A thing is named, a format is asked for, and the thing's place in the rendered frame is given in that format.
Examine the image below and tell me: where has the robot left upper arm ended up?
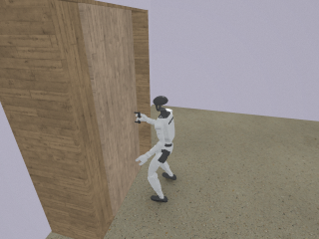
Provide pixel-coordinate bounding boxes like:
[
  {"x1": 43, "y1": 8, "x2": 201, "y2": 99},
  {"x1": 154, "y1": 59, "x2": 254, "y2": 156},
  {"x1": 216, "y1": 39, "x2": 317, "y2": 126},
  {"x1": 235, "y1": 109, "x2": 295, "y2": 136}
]
[{"x1": 155, "y1": 119, "x2": 165, "y2": 147}]

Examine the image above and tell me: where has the robot right foot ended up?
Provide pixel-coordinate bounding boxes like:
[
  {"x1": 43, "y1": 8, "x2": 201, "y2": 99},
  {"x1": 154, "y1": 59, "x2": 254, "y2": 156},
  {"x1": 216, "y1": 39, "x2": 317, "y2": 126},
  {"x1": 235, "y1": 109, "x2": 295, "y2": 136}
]
[{"x1": 162, "y1": 172, "x2": 176, "y2": 180}]

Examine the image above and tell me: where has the left robot hand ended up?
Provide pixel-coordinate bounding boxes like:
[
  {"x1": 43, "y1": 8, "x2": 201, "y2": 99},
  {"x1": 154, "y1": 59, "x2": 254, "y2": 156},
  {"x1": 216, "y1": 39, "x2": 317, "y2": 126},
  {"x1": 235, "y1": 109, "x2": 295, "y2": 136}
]
[{"x1": 136, "y1": 154, "x2": 148, "y2": 166}]

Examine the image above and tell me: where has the left robot forearm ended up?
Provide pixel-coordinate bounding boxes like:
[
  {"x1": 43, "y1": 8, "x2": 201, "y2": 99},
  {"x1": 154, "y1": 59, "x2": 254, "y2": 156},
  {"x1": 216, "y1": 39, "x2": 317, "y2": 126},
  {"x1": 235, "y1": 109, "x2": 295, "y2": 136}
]
[{"x1": 145, "y1": 142, "x2": 162, "y2": 159}]

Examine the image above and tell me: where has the right robot hand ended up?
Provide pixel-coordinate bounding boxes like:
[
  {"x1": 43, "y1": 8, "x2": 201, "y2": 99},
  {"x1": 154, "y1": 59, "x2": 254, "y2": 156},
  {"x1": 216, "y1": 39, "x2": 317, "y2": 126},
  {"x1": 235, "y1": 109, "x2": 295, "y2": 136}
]
[{"x1": 136, "y1": 114, "x2": 148, "y2": 121}]

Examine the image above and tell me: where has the handle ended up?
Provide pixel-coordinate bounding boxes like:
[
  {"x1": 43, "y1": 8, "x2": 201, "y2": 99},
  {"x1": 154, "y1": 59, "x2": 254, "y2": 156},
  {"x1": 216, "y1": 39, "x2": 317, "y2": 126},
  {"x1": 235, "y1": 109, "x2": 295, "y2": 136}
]
[{"x1": 135, "y1": 112, "x2": 141, "y2": 123}]

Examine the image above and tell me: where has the right robot forearm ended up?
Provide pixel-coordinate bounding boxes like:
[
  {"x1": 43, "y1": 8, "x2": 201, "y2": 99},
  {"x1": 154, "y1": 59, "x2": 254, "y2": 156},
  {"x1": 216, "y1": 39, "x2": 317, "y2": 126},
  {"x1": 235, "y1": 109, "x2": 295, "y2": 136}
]
[{"x1": 146, "y1": 118, "x2": 157, "y2": 125}]

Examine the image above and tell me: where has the left robot shin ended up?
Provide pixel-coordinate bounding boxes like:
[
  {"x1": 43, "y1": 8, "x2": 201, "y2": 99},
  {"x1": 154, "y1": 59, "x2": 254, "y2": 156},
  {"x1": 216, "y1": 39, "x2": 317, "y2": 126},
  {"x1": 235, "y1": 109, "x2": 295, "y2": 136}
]
[{"x1": 148, "y1": 175, "x2": 163, "y2": 199}]

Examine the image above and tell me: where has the wardrobe door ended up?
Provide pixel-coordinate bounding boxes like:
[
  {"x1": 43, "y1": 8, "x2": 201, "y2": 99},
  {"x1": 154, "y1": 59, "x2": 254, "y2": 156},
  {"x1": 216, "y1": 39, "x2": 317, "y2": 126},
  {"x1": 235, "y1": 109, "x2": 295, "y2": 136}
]
[
  {"x1": 78, "y1": 2, "x2": 141, "y2": 216},
  {"x1": 47, "y1": 0, "x2": 113, "y2": 235}
]

